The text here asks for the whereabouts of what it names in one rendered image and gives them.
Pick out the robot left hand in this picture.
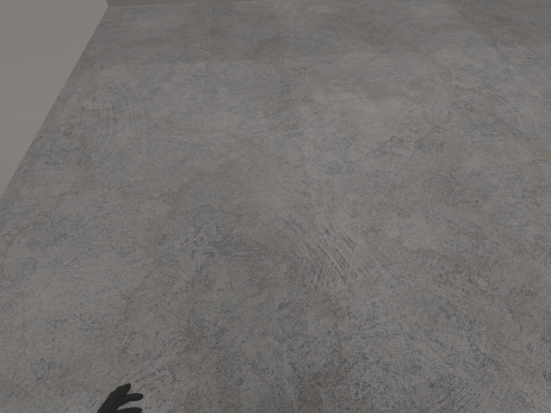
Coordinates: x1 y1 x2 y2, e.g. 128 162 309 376
97 383 143 413

